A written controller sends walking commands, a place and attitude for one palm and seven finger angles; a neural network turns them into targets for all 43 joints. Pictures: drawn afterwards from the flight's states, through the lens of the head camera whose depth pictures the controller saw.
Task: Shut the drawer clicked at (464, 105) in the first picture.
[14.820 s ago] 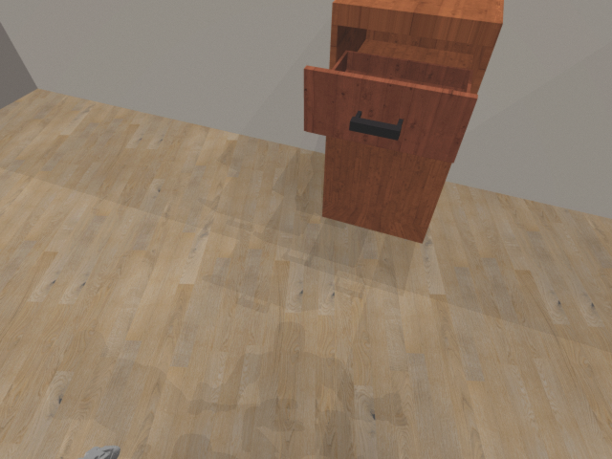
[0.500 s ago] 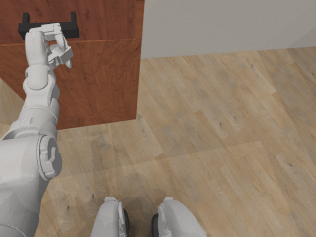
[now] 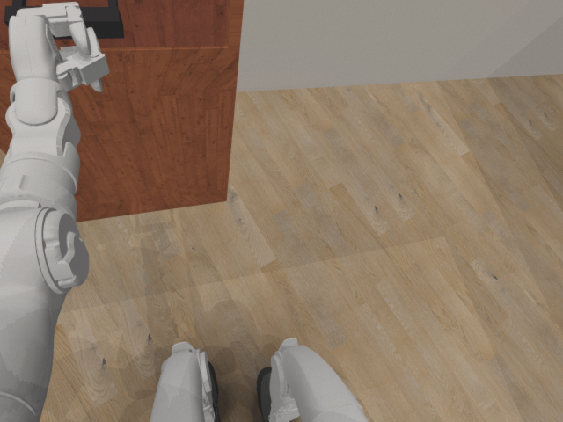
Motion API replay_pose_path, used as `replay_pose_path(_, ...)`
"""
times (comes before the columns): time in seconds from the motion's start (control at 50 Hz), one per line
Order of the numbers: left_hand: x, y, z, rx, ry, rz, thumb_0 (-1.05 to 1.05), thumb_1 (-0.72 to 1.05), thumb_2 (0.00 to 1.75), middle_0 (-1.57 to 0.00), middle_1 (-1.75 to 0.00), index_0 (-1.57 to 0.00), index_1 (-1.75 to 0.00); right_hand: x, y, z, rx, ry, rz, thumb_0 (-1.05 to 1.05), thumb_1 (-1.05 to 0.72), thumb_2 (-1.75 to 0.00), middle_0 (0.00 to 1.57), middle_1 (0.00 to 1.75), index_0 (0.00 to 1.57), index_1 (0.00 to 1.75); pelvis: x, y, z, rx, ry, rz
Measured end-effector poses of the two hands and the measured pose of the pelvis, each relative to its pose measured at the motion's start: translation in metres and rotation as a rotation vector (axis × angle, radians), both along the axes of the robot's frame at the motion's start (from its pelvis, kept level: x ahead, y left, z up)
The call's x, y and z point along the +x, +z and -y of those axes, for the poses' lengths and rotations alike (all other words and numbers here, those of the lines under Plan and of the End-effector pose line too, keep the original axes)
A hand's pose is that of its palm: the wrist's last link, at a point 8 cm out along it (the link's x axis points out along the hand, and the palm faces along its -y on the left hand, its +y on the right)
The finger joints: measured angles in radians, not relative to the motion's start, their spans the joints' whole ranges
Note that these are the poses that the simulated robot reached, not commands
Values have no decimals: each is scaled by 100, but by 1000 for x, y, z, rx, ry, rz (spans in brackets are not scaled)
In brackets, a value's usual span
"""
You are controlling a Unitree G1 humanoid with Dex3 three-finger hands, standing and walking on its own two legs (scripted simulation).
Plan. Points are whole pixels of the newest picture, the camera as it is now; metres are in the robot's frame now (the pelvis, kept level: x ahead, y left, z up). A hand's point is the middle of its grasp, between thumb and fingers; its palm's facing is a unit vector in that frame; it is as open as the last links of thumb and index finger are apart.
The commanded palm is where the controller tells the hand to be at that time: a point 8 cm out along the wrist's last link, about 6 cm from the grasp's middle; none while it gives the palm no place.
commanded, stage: push the drawer shut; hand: left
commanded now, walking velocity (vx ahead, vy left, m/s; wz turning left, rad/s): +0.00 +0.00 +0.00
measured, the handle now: (67, 10) +0.65 +0.20 +0.08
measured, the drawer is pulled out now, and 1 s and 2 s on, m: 0.00 0.00 0.00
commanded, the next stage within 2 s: pull the fist back off the drawer in 0.14 s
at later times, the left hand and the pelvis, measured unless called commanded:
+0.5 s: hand (88, 54) +0.58 +0.17 +0.08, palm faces +0.10 -0.99 -0.05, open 3.1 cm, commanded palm +0.60 +0.18 +0.08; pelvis -0.01 +0.01 +0.00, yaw +0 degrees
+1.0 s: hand (100, 60) +0.58 +0.16 +0.08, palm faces +0.11 -0.99 -0.02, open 2.8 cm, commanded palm +0.55 +0.19 +0.08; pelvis +0.02 +0.00 +0.01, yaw -1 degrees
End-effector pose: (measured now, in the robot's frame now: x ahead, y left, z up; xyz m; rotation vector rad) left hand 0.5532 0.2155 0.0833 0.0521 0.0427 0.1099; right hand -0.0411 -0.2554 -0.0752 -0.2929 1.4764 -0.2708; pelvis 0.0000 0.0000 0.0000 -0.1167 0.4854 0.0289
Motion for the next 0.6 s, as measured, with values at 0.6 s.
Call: replay_pose_path(0.6,3,-2,-9,-6,-8,2,-3,57,95,-140,-160,-139,-160,-7,0,-8,-3,25,-10,1,-91,-90,20,30,20,30,-6,-4,-8,-10,2,-13)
